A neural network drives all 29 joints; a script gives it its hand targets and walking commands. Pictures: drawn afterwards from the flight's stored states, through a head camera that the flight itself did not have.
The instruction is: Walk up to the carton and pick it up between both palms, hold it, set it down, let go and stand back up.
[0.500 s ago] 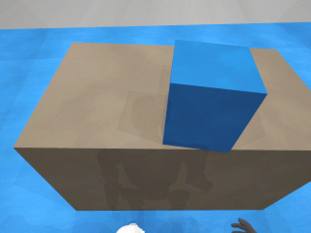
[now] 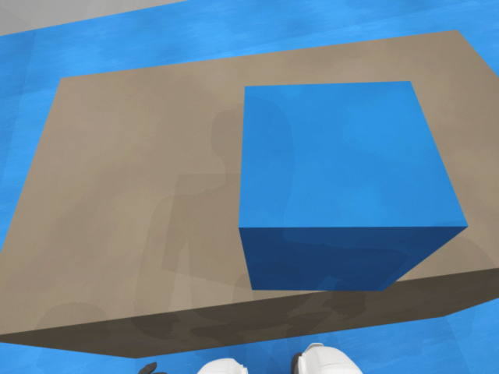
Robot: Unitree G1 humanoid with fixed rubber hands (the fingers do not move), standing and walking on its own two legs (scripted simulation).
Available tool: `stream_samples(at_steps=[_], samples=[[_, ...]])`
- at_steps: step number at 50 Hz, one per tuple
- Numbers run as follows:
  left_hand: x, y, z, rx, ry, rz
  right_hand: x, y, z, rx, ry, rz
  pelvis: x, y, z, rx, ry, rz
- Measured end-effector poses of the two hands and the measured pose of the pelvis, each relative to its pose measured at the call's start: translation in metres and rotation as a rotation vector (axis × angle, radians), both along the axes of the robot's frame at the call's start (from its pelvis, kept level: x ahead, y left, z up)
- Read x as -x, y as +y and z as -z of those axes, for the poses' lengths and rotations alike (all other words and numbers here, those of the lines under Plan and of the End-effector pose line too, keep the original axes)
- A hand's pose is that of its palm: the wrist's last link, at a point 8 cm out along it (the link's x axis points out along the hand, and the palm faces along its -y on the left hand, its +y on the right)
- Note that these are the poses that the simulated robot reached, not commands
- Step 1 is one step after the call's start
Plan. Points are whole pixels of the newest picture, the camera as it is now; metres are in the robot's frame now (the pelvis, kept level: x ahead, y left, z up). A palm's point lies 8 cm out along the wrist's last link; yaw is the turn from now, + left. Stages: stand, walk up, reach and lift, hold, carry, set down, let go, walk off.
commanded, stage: walk up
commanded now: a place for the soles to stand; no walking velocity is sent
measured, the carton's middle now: (320, 199) +0.35 -0.08 +0.07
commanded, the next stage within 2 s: none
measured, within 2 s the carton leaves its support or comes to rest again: neither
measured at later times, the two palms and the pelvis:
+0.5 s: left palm out of the picture +0.09 +0.24 -0.13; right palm out of the picture +0.04 -0.27 -0.07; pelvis -0.04 -0.02 +0.02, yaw -4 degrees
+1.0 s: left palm out of the picture +0.00 +0.16 -0.10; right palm out of the picture -0.06 -0.32 -0.12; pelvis -0.11 -0.08 +0.01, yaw -3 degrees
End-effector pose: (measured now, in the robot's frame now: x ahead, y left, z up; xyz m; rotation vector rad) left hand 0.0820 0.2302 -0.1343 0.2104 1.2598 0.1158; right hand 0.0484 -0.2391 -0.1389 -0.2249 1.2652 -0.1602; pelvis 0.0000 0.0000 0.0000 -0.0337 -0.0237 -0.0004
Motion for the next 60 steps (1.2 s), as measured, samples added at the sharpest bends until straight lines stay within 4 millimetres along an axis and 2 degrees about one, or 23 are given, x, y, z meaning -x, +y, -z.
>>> stream_samples(at_steps=[3, 8, 11, 13, 17, 21, 25, 28, 32, 34, 37, 41, 44, 48, 52, 56, 60], samples=[[-0.013, 0.004, -0.007, -0.015, -0.045, -0.05, -0.034, -0.008, -0.008, 0.017, -0.061, 0.001, -0.003, -0.006, -0.004, -0.038, -0.002, 0.017], [-0.028, 0.012, -0.013, -0.03, -0.079, -0.038, -0.083, -0.019, -0.037, 0.056, -0.213, -0.015, -0.004, -0.011, -0.01, -0.047, 0.011, 0.023], [-0.037, 0.014, -0.008, -0.011, -0.118, -0.011, -0.096, -0.022, -0.045, 0.086, -0.282, -0.019, 0.001, -0.009, -0.005, -0.031, 0.007, 0.032], [-0.04, 0.015, -0.001, 0.005, -0.133, 0.012, -0.096, -0.02, -0.047, 0.097, -0.315, -0.005, 0.005, -0.006, 0.001, -0.02, -0.006, 0.037], [-0.037, 0.014, 0.002, 0.024, -0.126, 0.04, -0.066, -0.012, -0.054, 0.1, -0.294, 0.013, 0.014, -0.005, -0.003, -0.027, -0.029, 0.047], [-0.025, 0.011, -0.007, 0.031, -0.097, 0.066, -0.024, -0.02, -0.061, 0.123, -0.214, 0.067, 0.026, -0.007, -0.016, 0.03, -0.024, 0.059], [-0.009, 0.009, -0.005, 0.029, -0.074, 0.077, 0.011, -0.034, -0.067, 0.14, -0.176, 0.085, 0.043, -0.018, -0.02, 0.033, 0.001, 0.073], [0.007, -0.002, -0.002, 0.036, -0.062, 0.074, 0.035, -0.048, -0.065, 0.14, -0.147, 0.08, 0.055, -0.029, -0.018, 0.026, 0.006, 0.081], [0.031, -0.031, 0.003, 0.037, -0.05, 0.091, 0.057, -0.071, -0.051, 0.113, -0.147, 0.072, 0.068, -0.046, -0.008, -0.009, -0.001, 0.091], [0.042, -0.047, 0.003, 0.023, -0.055, 0.098, 0.066, -0.086, -0.036, 0.088, -0.154, 0.074, 0.075, -0.056, 0.0, -0.022, -0.015, 0.096], [0.06, -0.069, -0.015, 0.013, -0.082, 0.078, 0.078, -0.098, -0.021, 0.044, -0.139, 0.064, 0.082, -0.063, -0.002, 0.024, -0.042, 0.056], [0.076, -0.074, -0.036, -0.021, -0.103, 0.058, 0.085, -0.094, -0.017, -0.015, -0.15, 0.089, 0.083, -0.072, -0.012, -0.036, -0.031, 0.079], [0.075, -0.072, -0.043, -0.044, -0.136, 0.06, 0.091, -0.089, -0.015, -0.037, -0.142, 0.066, 0.088, -0.077, -0.015, -0.035, -0.022, 0.058], [0.076, -0.07, -0.037, -0.032, -0.162, 0.072, 0.098, -0.083, -0.016, -0.033, -0.124, 0.038, 0.1, -0.079, -0.012, -0.032, -0.026, 0.055], [0.086, -0.076, -0.03, 0.004, -0.158, 0.064, 0.11, -0.079, -0.025, -0.033, -0.105, 0.017, 0.108, -0.082, -0.016, -0.045, -0.032, 0.053], [0.108, -0.085, -0.022, 0.041, -0.118, 0.051, 0.12, -0.084, -0.03, -0.024, -0.074, 0.02, 0.109, -0.082, -0.018, -0.035, -0.029, 0.049], [0.135, -0.084, -0.016, 0.046, -0.047, 0.046, 0.125, -0.088, -0.032, -0.017, -0.064, 0.021, 0.108, -0.081, -0.019, -0.032, -0.021, 0.046]])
